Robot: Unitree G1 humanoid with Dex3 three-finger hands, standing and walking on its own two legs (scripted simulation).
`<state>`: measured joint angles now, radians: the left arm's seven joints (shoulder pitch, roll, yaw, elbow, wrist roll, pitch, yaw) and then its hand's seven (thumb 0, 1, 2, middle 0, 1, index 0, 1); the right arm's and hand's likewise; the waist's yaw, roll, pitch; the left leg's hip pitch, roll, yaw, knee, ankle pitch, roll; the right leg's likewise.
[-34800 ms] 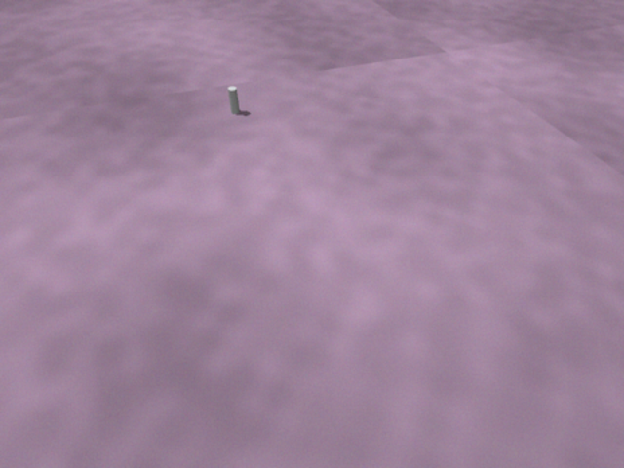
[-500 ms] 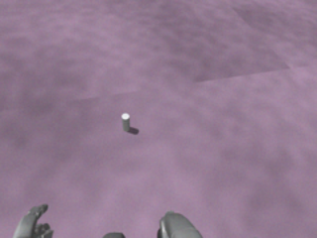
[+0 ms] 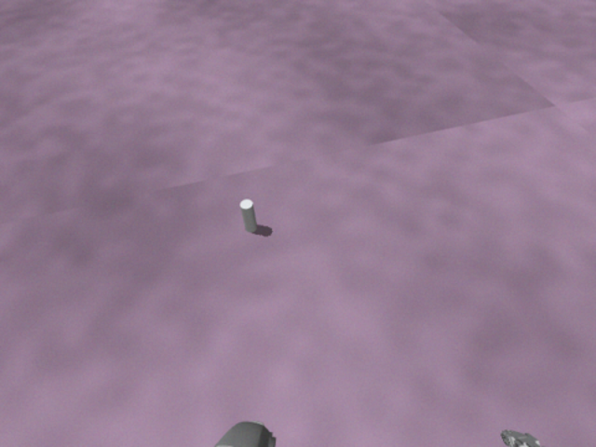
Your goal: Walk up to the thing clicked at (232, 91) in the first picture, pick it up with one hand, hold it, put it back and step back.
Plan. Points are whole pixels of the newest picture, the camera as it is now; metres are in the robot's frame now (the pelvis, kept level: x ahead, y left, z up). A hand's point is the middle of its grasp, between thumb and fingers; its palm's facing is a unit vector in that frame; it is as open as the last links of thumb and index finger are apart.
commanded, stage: step back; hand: left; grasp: from the side
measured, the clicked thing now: (248, 216) +1.03 +0.23 -0.68
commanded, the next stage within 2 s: stand in 1.02 s
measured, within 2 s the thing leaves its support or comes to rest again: neither
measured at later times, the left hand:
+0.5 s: hand out of the picture +0.00 +0.26 -0.14, palm faces +0.10 -0.91 -0.40, open 7.4 cm
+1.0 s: hand out of the picture +0.07 +0.29 -0.15, palm faces +0.08 -0.92 -0.38, open 7.4 cm
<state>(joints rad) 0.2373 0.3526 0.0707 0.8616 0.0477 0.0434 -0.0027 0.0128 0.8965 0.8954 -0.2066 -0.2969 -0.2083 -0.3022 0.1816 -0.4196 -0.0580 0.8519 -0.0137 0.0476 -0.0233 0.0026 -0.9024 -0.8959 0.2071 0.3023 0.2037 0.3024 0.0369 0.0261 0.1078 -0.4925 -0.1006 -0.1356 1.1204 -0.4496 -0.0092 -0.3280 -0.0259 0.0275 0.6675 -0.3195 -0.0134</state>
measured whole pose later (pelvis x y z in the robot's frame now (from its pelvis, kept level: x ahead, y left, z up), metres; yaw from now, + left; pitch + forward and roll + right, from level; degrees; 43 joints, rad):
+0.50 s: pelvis -0.03 -0.02 +0.00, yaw +4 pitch -3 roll -1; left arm 0.26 0.37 0.08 0.98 0.04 -0.04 -0.01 0.01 0.90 0.90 -0.20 -0.30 -0.20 -0.30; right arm 0.23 -0.38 -0.07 0.96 -0.03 0.02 0.01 0.00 -0.90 -0.90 0.21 0.30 0.21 0.30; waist 0.02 0.05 0.06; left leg -0.29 0.00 -0.09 0.82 -0.49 0.02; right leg -0.26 0.03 -0.07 0.61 -0.30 -0.04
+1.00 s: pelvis +0.00 +0.02 +0.00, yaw +3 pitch -1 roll +0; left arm 0.15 0.39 0.05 0.99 0.00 -0.01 0.01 0.01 0.90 0.90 -0.20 -0.30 -0.20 -0.30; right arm 0.06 -0.32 -0.02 0.99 -0.03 0.00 0.01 0.00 -0.90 -0.90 0.21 0.30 0.21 0.30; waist 0.03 -0.01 0.09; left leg -0.34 0.05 0.04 0.64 -0.27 -0.01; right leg -0.23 -0.03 0.00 0.63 -0.39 -0.02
